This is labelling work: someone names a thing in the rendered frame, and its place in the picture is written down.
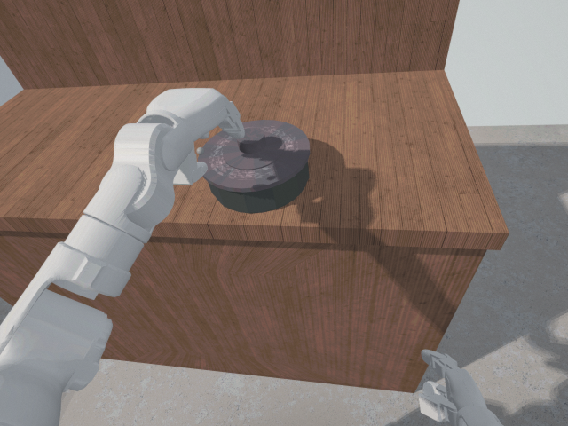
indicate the knob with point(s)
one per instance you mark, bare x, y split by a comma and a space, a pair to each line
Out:
253, 141

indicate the right robot hand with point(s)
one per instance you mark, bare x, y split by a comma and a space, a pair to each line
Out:
442, 403

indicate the lid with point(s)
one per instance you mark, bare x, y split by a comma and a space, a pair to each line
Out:
286, 152

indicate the pot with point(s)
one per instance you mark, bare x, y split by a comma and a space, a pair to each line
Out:
264, 200

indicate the table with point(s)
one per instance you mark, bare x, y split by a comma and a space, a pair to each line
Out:
346, 284

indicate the left robot hand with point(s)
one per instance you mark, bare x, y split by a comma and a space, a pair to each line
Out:
202, 110

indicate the robot right forearm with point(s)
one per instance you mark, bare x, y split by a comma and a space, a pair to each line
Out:
476, 416

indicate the robot left forearm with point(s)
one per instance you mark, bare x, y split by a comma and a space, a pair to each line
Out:
134, 196

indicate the robot left upper arm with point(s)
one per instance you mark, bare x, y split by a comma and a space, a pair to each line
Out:
57, 347

